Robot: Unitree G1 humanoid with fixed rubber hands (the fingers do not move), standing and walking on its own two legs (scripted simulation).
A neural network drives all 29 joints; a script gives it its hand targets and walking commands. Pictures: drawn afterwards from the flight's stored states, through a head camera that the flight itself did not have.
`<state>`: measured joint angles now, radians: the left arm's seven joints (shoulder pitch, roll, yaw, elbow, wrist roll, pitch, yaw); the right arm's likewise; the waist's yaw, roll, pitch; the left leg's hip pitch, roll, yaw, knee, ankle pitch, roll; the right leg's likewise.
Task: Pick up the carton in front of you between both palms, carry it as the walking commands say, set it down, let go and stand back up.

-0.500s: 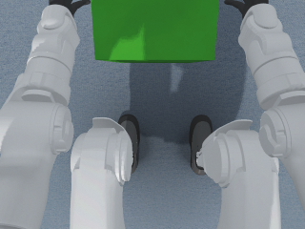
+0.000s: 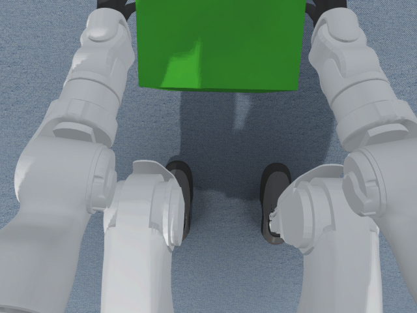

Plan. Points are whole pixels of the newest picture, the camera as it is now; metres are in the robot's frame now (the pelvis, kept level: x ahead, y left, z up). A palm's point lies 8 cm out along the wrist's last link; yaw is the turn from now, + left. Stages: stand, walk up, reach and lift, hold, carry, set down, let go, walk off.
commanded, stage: reach and lift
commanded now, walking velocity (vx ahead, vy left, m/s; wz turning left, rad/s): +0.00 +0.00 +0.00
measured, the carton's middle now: (218, 30) +0.52 +0.04 -0.25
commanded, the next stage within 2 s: none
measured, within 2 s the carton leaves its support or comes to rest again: leaves its support in 0.32 s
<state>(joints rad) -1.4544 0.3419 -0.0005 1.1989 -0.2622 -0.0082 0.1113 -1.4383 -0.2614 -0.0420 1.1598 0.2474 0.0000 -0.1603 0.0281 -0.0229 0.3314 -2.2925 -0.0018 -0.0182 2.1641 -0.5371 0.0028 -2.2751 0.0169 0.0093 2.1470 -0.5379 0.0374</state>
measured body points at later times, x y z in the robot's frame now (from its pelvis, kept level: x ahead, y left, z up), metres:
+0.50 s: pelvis +0.00 -0.01 +0.00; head +0.32 +0.03 +0.32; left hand +0.53 +0.19 -0.11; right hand +0.55 -0.11 -0.11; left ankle +0.12 +0.12 -0.34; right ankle +0.12 -0.13 -0.34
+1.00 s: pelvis +0.01 -0.01 +0.13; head +0.25 +0.02 +0.51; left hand +0.48 +0.19 +0.07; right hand +0.51 -0.11 +0.07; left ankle +0.12 +0.12 -0.34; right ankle +0.12 -0.13 -0.34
